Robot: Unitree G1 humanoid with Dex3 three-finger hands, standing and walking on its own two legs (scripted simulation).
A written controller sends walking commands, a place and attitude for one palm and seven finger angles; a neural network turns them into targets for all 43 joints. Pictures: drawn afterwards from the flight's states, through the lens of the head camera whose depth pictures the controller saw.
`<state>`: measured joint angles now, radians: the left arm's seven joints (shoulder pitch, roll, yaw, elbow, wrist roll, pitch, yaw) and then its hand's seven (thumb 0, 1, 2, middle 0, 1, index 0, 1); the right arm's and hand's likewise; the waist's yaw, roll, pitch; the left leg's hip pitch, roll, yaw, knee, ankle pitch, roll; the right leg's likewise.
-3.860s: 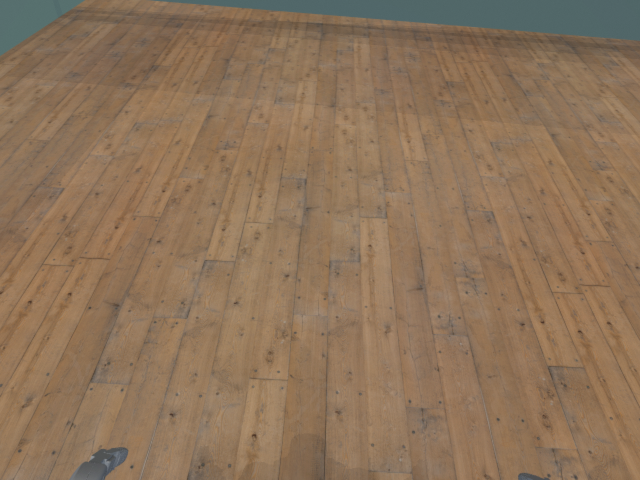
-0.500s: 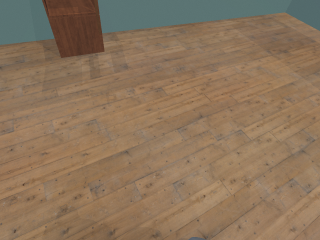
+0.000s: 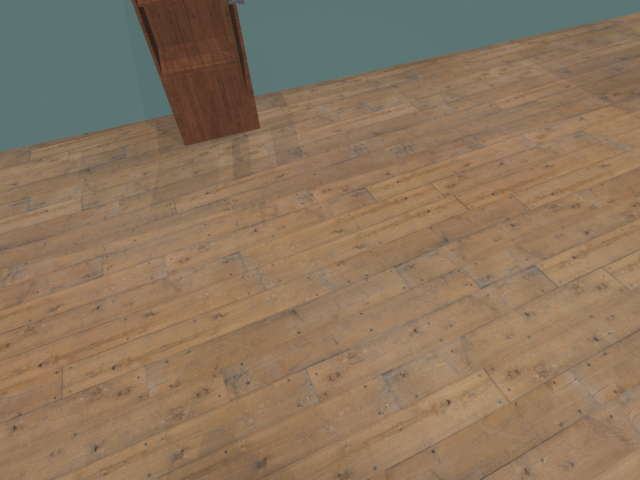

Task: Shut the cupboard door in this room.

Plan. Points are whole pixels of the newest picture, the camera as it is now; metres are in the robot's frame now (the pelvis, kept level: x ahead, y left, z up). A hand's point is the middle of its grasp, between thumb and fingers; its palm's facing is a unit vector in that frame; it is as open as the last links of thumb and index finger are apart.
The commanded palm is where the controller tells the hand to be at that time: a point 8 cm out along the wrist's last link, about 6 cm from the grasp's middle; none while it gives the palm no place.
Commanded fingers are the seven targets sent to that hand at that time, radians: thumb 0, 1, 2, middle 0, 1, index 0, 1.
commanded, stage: turn or walk to find it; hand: left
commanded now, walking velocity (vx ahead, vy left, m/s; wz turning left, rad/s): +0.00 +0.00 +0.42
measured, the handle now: out of the picture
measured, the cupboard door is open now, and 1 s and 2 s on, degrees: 80 80 80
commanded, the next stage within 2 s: stand and wait in 0.06 s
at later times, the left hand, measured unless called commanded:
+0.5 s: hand out of the picture -0.07 +0.21 -0.19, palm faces +0.14 -0.98 -0.15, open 7.3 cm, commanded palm none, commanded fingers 0.00 0.90 0.90 -0.20 -0.30 -0.20 -0.30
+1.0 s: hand out of the picture -0.05 +0.24 -0.17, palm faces +0.30 -0.92 -0.25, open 7.3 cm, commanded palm none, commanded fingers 0.00 0.90 0.90 -0.20 -0.30 -0.20 -0.30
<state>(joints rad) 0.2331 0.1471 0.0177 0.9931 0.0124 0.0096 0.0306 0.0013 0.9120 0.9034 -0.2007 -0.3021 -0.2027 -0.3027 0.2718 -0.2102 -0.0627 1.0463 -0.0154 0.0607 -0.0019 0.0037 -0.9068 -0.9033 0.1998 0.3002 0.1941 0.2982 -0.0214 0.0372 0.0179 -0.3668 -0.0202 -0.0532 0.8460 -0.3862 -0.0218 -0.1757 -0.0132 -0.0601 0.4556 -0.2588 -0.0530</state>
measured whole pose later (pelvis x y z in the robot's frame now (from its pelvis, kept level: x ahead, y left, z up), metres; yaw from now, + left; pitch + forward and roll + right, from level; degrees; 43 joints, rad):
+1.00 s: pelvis -0.06 +0.03 -0.01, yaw +16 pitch -1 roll +1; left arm 0.22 0.18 0.04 0.98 0.03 0.01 0.03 0.00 0.91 0.90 -0.20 -0.30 -0.20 -0.30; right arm 0.21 -0.23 -0.07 1.02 -0.01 0.07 0.02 0.00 -0.91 -0.90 0.20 0.30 0.19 0.30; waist 0.00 0.00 0.06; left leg -0.41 0.03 0.03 0.96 -0.45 -0.04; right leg -0.25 -0.13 -0.21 0.52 -0.25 0.00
